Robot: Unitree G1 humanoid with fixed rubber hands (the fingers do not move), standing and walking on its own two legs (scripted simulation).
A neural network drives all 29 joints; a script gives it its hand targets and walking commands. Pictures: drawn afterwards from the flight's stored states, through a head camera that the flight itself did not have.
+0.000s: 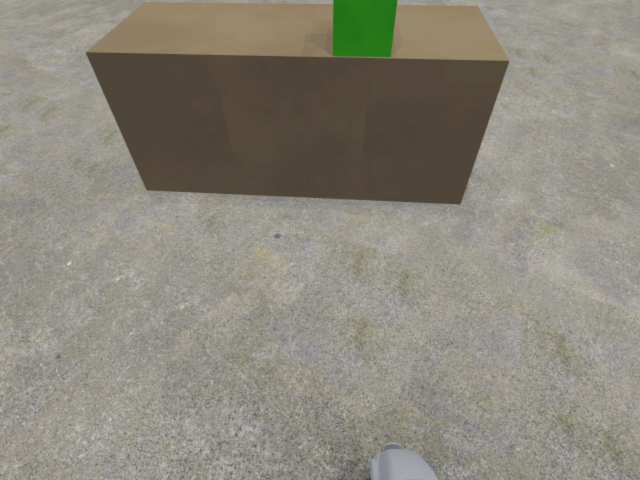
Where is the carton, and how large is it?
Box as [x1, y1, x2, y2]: [333, 0, 396, 56]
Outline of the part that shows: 333,0 333,55 390,56 396,0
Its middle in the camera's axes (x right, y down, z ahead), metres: +0.15 -0.80 +1.33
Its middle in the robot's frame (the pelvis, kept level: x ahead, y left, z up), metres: +1.53 -0.24 +0.03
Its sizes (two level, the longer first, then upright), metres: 0.210 0.200 0.250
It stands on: a pedestal, 0.65 m high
